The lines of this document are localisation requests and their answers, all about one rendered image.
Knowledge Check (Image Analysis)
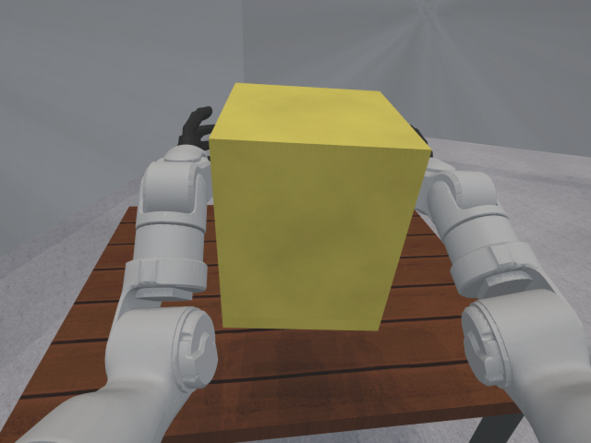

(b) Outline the left robot upper arm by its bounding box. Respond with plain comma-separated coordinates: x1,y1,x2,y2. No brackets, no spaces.
15,306,218,443

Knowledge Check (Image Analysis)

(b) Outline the robot left forearm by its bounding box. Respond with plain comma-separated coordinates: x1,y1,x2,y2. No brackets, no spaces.
105,145,213,377

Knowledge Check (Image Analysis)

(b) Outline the robot right forearm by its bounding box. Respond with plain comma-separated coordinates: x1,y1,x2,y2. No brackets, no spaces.
415,157,591,365

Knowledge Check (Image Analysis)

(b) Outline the table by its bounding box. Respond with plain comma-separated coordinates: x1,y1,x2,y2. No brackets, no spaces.
0,205,524,443

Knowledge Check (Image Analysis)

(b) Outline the carton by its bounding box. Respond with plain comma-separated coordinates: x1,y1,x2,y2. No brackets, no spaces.
209,83,432,331

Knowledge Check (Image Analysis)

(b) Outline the left robot hand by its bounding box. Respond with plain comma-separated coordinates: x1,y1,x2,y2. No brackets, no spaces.
177,106,215,161

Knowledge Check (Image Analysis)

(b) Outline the right robot upper arm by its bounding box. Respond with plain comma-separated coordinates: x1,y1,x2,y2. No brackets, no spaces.
462,288,591,443

